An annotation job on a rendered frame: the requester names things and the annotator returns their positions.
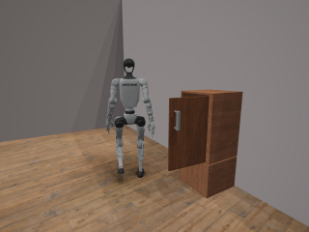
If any left robot hand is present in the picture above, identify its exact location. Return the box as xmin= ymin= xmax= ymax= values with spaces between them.
xmin=106 ymin=120 xmax=114 ymax=133

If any right robot hand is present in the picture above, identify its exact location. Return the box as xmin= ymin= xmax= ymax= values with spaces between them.
xmin=147 ymin=121 xmax=155 ymax=137

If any right robot forearm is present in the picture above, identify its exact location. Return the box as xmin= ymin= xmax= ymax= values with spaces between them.
xmin=145 ymin=97 xmax=154 ymax=122

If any right robot foot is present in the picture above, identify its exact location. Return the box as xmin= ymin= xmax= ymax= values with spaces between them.
xmin=137 ymin=168 xmax=144 ymax=178

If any robot right upper arm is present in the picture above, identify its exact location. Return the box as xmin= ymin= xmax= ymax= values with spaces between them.
xmin=138 ymin=78 xmax=150 ymax=103

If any handle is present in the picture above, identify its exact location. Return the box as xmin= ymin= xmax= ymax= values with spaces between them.
xmin=174 ymin=110 xmax=181 ymax=131

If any cupboard door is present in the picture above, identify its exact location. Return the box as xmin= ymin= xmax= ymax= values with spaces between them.
xmin=168 ymin=96 xmax=210 ymax=171

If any left robot forearm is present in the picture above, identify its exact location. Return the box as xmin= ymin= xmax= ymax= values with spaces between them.
xmin=106 ymin=98 xmax=115 ymax=121

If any robot left upper arm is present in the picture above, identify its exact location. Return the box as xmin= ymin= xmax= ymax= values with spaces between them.
xmin=110 ymin=78 xmax=120 ymax=104

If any robot left shin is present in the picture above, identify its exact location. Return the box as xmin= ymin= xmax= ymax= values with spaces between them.
xmin=116 ymin=139 xmax=124 ymax=168

